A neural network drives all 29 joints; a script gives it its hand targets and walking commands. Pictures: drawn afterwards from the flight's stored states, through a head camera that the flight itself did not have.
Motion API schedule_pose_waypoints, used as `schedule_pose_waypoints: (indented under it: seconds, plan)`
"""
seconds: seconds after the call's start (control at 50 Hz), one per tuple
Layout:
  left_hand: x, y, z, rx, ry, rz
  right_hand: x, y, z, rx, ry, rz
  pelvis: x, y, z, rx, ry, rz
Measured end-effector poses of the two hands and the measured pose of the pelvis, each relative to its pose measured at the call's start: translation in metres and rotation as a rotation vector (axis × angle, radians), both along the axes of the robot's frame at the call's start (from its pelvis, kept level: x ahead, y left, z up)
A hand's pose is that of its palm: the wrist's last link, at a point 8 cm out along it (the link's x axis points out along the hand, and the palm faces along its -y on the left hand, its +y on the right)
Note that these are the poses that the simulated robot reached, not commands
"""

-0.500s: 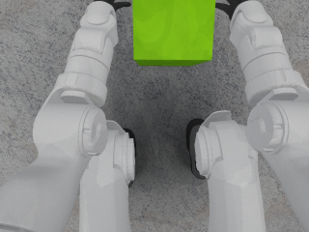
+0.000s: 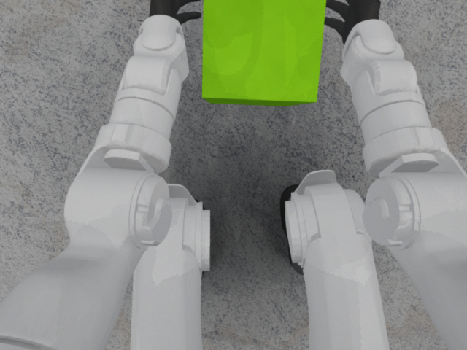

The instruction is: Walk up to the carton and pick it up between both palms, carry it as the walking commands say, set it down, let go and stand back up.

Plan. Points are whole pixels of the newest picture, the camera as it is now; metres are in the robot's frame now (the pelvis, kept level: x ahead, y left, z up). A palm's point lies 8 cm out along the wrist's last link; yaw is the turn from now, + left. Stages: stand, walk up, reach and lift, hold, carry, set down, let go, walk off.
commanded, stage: reach and lift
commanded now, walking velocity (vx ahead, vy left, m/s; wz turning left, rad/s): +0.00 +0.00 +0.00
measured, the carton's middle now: (255, 38) +0.53 -0.05 -0.25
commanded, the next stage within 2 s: none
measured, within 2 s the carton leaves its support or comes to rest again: neither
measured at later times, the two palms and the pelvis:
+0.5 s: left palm out of the picture +0.55 +0.07 -0.10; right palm (378, 9) +0.51 -0.17 -0.10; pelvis +0.00 +0.00 +0.03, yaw +0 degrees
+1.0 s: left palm out of the picture +0.53 +0.08 -0.03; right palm out of the picture +0.50 -0.16 -0.03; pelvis +0.00 +0.00 +0.07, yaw +0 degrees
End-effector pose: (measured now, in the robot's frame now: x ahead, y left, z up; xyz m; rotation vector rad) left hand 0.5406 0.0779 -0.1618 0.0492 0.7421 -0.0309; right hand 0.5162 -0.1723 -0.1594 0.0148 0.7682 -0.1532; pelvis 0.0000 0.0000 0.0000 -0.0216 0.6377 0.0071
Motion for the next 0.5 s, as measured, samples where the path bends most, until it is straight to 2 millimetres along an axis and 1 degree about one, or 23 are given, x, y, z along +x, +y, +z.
schedule_pose_waypoints:
  seconds: [0.14, 0.26, 0.38, 0.5]
  plan:
    - [-0.001, 0.001, 0.017, 0.014, -0.022, 0.025, -0.001, 0.004, 0.016, -0.001, -0.024, -0.017, -0.006, -0.001, 0.004, 0.002, 0.002, 0.002]
    - [0.003, 0.001, 0.034, 0.025, -0.041, 0.037, -0.003, 0.006, 0.029, 0.0, -0.044, -0.036, -0.008, -0.002, 0.009, 0.002, 0.022, 0.003]
    - [0.007, -0.002, 0.051, 0.033, -0.054, 0.046, -0.002, 0.006, 0.044, 0.001, -0.059, -0.056, -0.008, -0.001, 0.016, 0.004, 0.049, 0.001]
    - [0.006, -0.004, 0.065, 0.036, -0.053, 0.049, -0.002, 0.004, 0.058, -0.005, -0.059, -0.068, -0.005, -0.001, 0.025, 0.007, 0.078, -0.004]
